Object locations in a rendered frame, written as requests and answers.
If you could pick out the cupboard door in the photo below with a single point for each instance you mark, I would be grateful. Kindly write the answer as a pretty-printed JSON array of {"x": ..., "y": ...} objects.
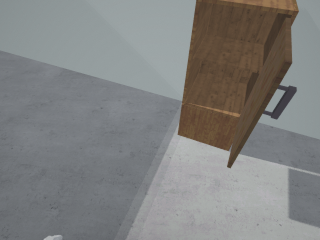
[{"x": 272, "y": 73}]

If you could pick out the handle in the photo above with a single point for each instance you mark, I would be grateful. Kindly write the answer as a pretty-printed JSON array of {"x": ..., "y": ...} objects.
[{"x": 285, "y": 99}]

